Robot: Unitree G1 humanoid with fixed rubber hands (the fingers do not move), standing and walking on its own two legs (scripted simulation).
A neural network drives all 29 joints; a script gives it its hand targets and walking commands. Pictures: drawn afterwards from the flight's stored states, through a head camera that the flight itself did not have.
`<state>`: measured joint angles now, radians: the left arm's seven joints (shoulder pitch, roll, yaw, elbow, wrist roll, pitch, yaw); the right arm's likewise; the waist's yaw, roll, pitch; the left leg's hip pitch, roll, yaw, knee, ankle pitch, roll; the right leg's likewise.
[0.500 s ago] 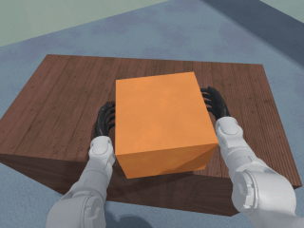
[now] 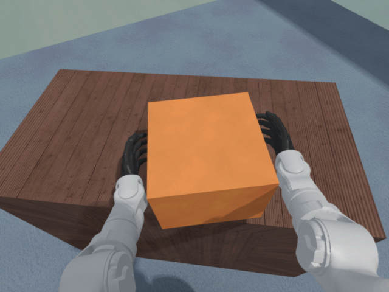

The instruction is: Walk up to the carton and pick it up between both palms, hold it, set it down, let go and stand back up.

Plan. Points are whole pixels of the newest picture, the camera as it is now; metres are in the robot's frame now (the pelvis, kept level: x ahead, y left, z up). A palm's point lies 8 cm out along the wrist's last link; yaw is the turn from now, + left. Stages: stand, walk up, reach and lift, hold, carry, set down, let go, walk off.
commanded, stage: reach and lift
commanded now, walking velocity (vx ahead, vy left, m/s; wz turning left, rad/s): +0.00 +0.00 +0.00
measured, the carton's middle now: (205, 160) +0.42 +0.04 -0.01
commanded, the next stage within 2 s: none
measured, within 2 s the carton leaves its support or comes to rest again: leaves its support in 0.80 s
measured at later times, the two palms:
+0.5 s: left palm (128, 173) +0.35 +0.20 +0.02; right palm (279, 148) +0.43 -0.11 +0.04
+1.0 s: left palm (124, 171) +0.34 +0.21 +0.04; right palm (281, 143) +0.43 -0.11 +0.07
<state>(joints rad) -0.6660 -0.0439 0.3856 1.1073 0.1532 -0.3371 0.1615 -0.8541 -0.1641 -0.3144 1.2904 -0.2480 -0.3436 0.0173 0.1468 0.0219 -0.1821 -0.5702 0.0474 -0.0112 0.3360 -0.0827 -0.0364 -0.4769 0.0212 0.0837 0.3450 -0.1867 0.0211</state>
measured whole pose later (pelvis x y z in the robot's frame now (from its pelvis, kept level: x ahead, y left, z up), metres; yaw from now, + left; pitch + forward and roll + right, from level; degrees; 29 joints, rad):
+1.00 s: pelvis -0.01 +0.00 +0.00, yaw +0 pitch +17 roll -1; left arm -0.61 -0.04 0.32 1.00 0.02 -0.23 0.17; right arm -0.85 -0.16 -0.16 1.31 -0.08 -0.30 -0.02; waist 0.14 0.00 -0.25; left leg -0.56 0.05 -0.01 0.34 -0.07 -0.04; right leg -0.46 0.02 0.08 0.34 -0.17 0.02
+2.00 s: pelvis -0.02 +0.00 +0.01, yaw +1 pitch +1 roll -1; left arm -0.57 0.00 0.26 0.49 0.13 0.40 0.10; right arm -0.74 -0.14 -0.02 0.81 0.15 0.24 -0.12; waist 0.00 -0.03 -0.13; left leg -0.23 0.05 -0.02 0.32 -0.10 -0.04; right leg -0.11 0.02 0.07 0.27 -0.17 0.02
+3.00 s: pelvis -0.02 +0.00 +0.01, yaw +1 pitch -2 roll -1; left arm -0.56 0.00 0.26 0.31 0.17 0.56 0.06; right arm -0.70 -0.14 -0.01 0.67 0.20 0.32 -0.15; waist -0.03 -0.03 -0.10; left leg -0.18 0.05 -0.02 0.32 -0.11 -0.04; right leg -0.05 0.02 0.07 0.26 -0.17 0.02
